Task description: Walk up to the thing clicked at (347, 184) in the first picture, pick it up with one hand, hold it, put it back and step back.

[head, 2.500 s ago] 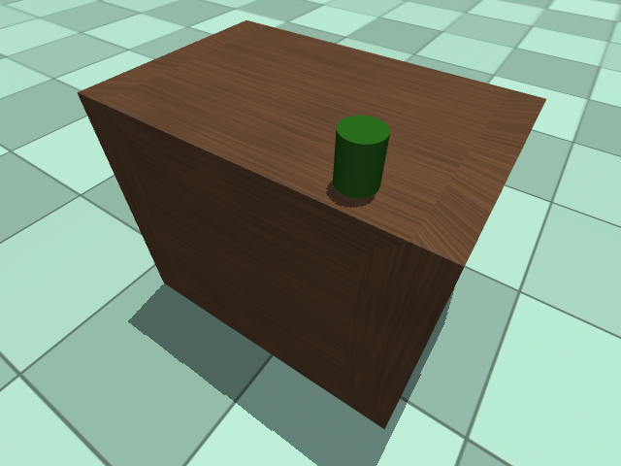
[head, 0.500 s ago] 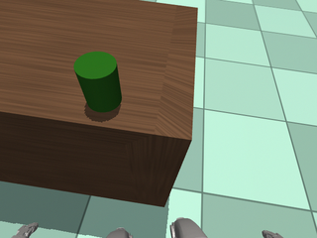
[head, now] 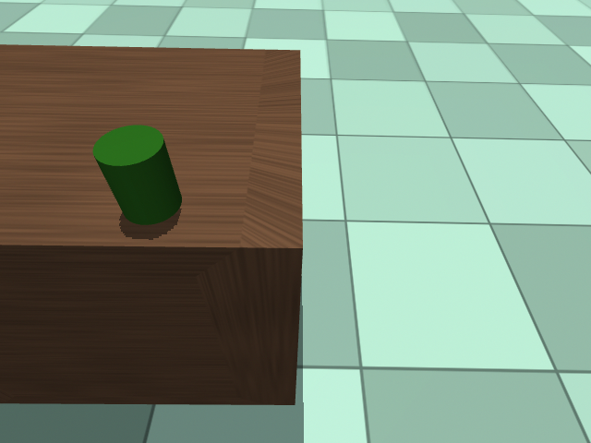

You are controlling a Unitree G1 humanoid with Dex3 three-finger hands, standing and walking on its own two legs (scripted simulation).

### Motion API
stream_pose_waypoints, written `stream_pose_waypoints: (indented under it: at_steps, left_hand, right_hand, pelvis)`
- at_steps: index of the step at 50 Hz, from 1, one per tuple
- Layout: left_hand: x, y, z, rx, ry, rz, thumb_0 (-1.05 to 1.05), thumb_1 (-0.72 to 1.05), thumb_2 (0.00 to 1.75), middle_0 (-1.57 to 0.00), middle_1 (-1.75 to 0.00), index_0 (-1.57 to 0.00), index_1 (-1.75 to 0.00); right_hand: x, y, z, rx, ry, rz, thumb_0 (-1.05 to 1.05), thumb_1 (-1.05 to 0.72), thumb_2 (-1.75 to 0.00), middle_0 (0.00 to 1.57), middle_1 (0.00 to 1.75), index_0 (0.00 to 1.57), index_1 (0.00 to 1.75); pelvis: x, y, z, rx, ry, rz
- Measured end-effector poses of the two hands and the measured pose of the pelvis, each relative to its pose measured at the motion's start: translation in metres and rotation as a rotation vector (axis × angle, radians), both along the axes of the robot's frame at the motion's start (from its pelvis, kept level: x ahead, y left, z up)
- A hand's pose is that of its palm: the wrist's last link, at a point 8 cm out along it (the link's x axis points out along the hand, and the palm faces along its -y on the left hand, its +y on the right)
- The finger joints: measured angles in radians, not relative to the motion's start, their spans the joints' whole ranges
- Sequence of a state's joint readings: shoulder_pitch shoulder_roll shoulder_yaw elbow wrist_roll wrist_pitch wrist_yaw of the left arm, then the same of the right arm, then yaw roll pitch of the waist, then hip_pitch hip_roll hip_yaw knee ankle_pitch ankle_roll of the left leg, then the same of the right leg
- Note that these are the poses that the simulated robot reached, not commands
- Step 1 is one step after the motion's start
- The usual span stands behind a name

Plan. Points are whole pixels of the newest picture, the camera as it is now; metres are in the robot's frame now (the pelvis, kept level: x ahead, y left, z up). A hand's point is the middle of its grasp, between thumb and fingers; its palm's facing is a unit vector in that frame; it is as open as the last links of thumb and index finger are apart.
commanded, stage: walk up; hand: left
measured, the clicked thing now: (141, 176) +0.48 +0.23 +0.12
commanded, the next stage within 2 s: stand in 1.52 s
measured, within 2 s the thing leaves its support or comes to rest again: neither
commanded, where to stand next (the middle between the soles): +0.09 +0.02 m, yaw +1 degrees
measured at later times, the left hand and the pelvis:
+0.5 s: hand out of the picture +0.10 +0.26 -0.12, palm faces +0.00 -0.94 -0.35, open 7.4 cm; pelvis +0.01 +0.00 +0.03, yaw -1 degrees
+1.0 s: hand out of the picture +0.12 +0.25 -0.12, palm faces -0.01 -0.95 -0.31, open 7.4 cm; pelvis +0.02 +0.00 +0.04, yaw -1 degrees
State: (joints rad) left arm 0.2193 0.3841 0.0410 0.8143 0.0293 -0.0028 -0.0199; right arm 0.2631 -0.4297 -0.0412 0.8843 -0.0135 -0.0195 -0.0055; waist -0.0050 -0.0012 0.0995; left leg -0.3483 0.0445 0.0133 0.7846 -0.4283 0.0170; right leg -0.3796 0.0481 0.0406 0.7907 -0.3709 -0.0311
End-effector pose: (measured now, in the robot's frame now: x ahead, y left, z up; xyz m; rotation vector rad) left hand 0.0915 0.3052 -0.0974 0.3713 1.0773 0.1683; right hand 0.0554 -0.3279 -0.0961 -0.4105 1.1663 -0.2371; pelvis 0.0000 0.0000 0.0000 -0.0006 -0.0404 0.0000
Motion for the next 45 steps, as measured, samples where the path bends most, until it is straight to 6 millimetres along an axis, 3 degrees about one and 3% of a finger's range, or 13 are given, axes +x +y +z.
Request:
stream_pose_waypoints:
  at_steps: [7, 16, 35, 45]
  left_hand:
    - [-0.015, 0.000, -0.004, -0.027, 0.034, 0.032, 0.01, 0.90, 0.90, -0.20, -0.30, -0.21, -0.30]
    - [-0.030, -0.004, 0.007, -0.021, 0.090, 0.064, 0.01, 0.90, 0.90, -0.20, -0.30, -0.21, -0.30]
    - [0.033, -0.011, 0.019, -0.051, 0.026, 0.061, 0.01, 0.91, 0.90, -0.20, -0.30, -0.21, -0.30]
    - [0.034, -0.013, 0.019, -0.067, 0.048, 0.056, 0.01, 0.91, 0.90, -0.20, -0.30, -0.21, -0.30]
  right_hand:
    - [-0.016, 0.016, 0.006, 0.036, 0.002, 0.004, 0.01, -0.90, -0.90, 0.20, 0.30, 0.21, 0.30]
    - [0.003, 0.016, 0.005, 0.076, -0.014, 0.001, 0.01, -0.90, -0.90, 0.20, 0.30, 0.21, 0.30]
    - [0.046, 0.029, 0.017, 0.088, -0.025, -0.011, 0.01, -0.90, -0.90, 0.20, 0.30, 0.21, 0.30]
    - [0.045, 0.031, 0.023, 0.082, -0.014, -0.019, 0.01, -0.90, -0.90, 0.20, 0.30, 0.21, 0.30]
  pelvis:
    - [-0.004, -0.002, 0.009, 0.004, -0.017, -0.022]
    - [0.001, -0.005, 0.018, 0.006, -0.006, -0.021]
    - [0.021, 0.000, 0.034, 0.002, -0.005, -0.010]
    - [0.019, 0.003, 0.038, 0.000, -0.006, -0.011]
